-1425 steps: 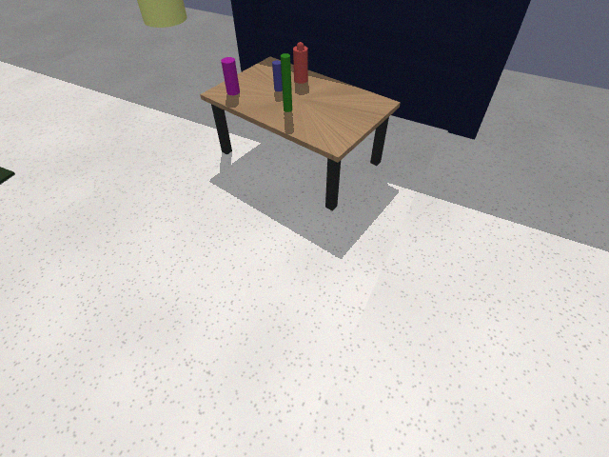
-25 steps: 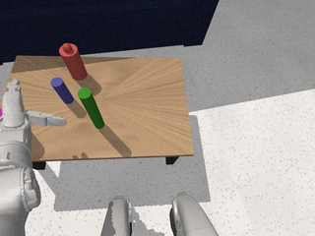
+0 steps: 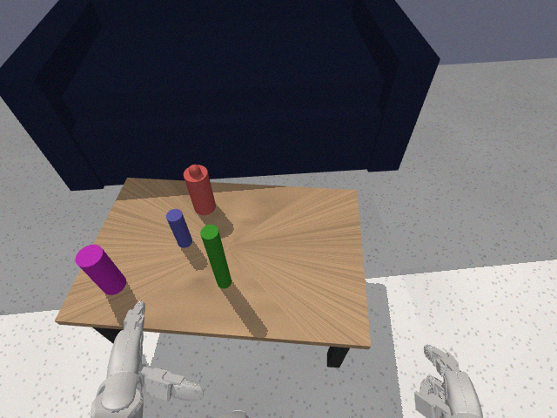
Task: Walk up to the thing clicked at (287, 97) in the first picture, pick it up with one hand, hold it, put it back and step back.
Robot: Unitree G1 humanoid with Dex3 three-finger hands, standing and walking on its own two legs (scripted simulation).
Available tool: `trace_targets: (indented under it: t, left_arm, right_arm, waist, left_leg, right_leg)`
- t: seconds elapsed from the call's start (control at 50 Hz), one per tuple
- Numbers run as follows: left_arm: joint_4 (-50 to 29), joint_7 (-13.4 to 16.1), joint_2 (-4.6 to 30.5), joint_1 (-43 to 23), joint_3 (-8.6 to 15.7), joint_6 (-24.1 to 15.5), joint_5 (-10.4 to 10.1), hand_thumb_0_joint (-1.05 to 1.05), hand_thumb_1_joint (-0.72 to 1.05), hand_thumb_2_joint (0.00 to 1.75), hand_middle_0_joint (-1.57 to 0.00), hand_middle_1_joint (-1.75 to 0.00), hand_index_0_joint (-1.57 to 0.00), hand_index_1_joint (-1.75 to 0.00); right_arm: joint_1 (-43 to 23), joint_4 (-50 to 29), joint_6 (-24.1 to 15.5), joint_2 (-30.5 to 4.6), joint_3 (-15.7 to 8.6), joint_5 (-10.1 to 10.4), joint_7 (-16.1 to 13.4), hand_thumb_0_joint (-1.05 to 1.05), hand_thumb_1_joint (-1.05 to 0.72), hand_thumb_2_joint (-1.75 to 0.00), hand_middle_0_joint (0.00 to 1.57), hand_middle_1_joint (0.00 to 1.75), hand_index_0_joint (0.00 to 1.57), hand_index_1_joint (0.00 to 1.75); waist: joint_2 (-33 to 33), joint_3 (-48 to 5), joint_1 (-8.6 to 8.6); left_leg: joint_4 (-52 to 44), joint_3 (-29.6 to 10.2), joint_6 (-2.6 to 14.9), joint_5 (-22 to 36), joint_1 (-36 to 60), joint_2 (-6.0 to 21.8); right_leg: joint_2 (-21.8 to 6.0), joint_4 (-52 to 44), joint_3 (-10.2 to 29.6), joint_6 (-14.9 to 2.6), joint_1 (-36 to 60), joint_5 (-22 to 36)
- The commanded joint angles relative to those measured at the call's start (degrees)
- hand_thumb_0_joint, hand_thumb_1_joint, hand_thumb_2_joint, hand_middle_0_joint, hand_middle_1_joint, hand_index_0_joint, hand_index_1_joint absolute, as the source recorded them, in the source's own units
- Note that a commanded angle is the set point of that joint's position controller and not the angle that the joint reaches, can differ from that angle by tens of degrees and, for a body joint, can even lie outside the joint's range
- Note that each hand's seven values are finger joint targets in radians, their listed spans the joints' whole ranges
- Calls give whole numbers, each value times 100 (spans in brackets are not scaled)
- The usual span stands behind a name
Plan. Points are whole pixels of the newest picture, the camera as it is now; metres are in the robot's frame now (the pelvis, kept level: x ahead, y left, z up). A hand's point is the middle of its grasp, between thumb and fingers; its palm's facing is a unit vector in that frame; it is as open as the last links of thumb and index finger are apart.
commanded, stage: home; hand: left
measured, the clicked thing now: (217, 259) +0.50 +0.18 -0.26
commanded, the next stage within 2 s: none
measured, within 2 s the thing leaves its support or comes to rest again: neither
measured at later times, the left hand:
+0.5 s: hand (176, 402) +0.16 +0.17 -0.07, palm faces +0.14 -0.96 -0.26, open 17.5 cm
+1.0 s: hand (167, 408) +0.15 +0.18 -0.07, palm faces +0.13 -0.95 -0.27, open 17.5 cm
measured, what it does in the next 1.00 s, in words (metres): stands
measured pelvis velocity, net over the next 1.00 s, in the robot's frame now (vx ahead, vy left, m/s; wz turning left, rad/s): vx -0.02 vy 0.00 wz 0.01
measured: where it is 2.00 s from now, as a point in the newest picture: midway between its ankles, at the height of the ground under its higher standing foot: outside the picture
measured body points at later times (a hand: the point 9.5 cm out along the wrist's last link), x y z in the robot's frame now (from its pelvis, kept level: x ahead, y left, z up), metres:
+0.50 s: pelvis -0.01 -0.01 -0.01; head +0.01 -0.01 +0.44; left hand +0.15 +0.22 -0.05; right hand +0.15 -0.25 -0.08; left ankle +0.01 +0.13 -0.70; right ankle +0.00 -0.15 -0.70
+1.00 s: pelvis -0.02 +0.00 -0.01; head +0.01 +0.00 +0.44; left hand +0.14 +0.23 -0.05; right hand +0.15 -0.24 -0.09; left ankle +0.01 +0.13 -0.70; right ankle +0.00 -0.15 -0.70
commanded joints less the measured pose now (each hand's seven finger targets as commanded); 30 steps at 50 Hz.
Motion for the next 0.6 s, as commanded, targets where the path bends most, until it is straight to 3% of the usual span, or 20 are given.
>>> trace_targets:
  t: [0.0, 0.02, 0.08, 0.1, 0.16, 0.18, 0.22, 0.24, 0.34, 0.38, 0.42, 0.46, 0.48, 0.58]
  left_arm:
    - [-1726, 11, 505, 362, 20, -85, 4, 0, -53, 7, -5, -5, -5, -5]
    - [-2177, 31, 691, 200, 144, -96, 11, 0, -52, 7, -5, -6, -6, -6]
    - [-2227, 20, 550, 609, 46, -7, 43, 0, -53, 6, -5, -5, -5, -5]
    - [-2386, 36, 590, 651, 114, 4, 38, 0, -53, 6, -5, -5, -5, -5]
    - [-2854, 46, 602, 194, 72, -4, 71, 0, -52, 7, -5, -6, -5, -5]
    - [-2541, 53, 600, 442, 139, 38, 101, 0, -54, 6, -5, -5, -5, -5]
    - [-2513, 47, 454, 916, 53, 94, 104, 0, -55, 6, -5, -5, -5, -5]
    - [-2740, 42, 419, 571, -32, 85, 111, 0, -55, 5, -5, -5, -5, -5]
    - [-2493, 68, 425, 1389, 98, 213, 127, 0, -57, 4, -5, -5, -5, -5]
    - [-2683, 60, 399, 1211, 31, 217, 130, 0, -57, 4, -5, -5, -5, -5]
    - [-2544, 65, 520, 1400, 191, 253, 130, 0, -56, 5, -5, -5, -5, -5]
    - [-2659, 58, 563, 1471, 224, 242, 148, 0, -53, 7, -5, -6, -5, -5]
    - [-2852, 38, 454, 1216, 56, 229, 137, 0, -56, 5, -5, -5, -5, -5]
    - [-2910, 48, 469, 1316, 121, 274, 152, 0, -56, 5, -5, -5, -5, -5]
  right_arm:
    - [-249, -813, -327, -720, -292, -20, -92, 0, -90, -90, 20, 30, 20, 30]
    - [-271, -854, -344, -738, -299, -14, -100, 0, -90, -90, 20, 30, 20, 30]
    - [-270, -936, -444, -671, -261, -50, -158, 0, -90, -90, 20, 30, 20, 30]
    - [-299, -1010, -472, -653, -255, -56, -165, 0, -90, -90, 20, 30, 20, 30]
    - [-285, -1046, -580, -621, -236, -106, -229, 0, -90, -90, 20, 30, 20, 30]
    - [-253, -1000, -615, -657, -266, -129, -237, 0, -90, -90, 20, 30, 20, 30]
    - [-240, -1083, -682, -632, -268, -135, -240, 0, -90, -90, 20, 30, 20, 30]
    - [-272, -1095, -715, -613, -254, -143, -243, 0, -90, -90, 20, 30, 20, 30]
    - [-242, -1093, -820, -633, -275, -139, -203, 0, -90, -90, 20, 30, 20, 30]
    - [-262, -1124, -854, -609, -255, -135, -180, 0, -90, -90, 20, 30, 20, 30]
    - [-279, -1126, -877, -604, -247, -126, -162, 0, -90, -90, 20, 30, 20, 30]
    - [-221, -1156, -873, -627, -286, -134, -171, 0, -90, -90, 20, 30, 20, 30]
    - [-207, -1163, -892, -613, -260, -132, -165, 0, -90, -90, 20, 30, 20, 30]
    - [-154, -1206, -977, -663, -308, -128, -166, 0, -90, -90, 20, 30, 20, 30]
  waist:
    - [-181, -717, -83]
    - [-79, -825, -58]
    - [-221, -603, -160]
    - [-137, -591, -130]
    - [-107, -694, -170]
    - [-161, -605, -201]
    - [-69, -515, -93]
    - [-109, -657, -124]
    - [-89, -610, 54]
    - [-211, -631, 31]
    - [-234, -447, 62]
    - [-101, -606, 88]
    - [-68, -509, -9]
    - [-66, -536, -18]
  left_leg:
    - [-834, 278, 102, 1371, 747, -83]
    - [-831, 286, 101, 1365, 823, -87]
    - [-769, 301, 136, 1213, 786, -117]
    - [-738, 319, 139, 1140, 744, -132]
    - [-652, 355, 164, 969, 775, -175]
    - [-670, 311, 162, 945, 741, -163]
    - [-682, 326, 142, 812, 671, -177]
    - [-666, 292, 138, 837, 728, -168]
    - [-601, 289, 125, 941, 568, -182]
    - [-535, 278, 142, 976, 497, -184]
    - [-535, 286, 154, 754, 344, -188]
    - [-527, 302, 145, 773, 374, -181]
    - [-532, 303, 146, 718, 396, -178]
    - [-611, 203, 138, 459, 340, -120]
  right_leg:
    - [206, -625, -431, -230, 498, 1313]
    - [187, -628, -397, -230, 514, 1329]
    - [163, -653, -362, -185, 425, 1217]
    - [136, -684, -333, -178, 437, 1185]
    - [83, -724, -255, -150, 428, 1075]
    - [108, -685, -286, -162, 357, 1024]
    - [96, -706, -295, -184, 317, 855]
    - [110, -673, -316, -184, 337, 861]
    - [113, -625, -336, -205, 381, 901]
    - [108, -621, -340, -184, 439, 961]
    - [105, -663, -324, -175, 339, 729]
    - [113, -605, -311, -196, 340, 743]
    - [120, -603, -307, -193, 248, 700]
    - [180, -465, -380, -237, 123, 424]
